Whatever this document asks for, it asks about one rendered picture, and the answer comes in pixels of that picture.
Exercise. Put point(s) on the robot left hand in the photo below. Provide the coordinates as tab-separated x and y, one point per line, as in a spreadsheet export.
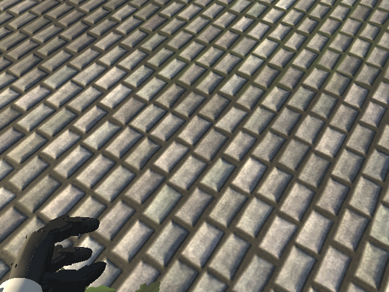
39	258

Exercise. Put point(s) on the left robot forearm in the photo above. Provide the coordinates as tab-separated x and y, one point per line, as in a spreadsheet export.
20	285

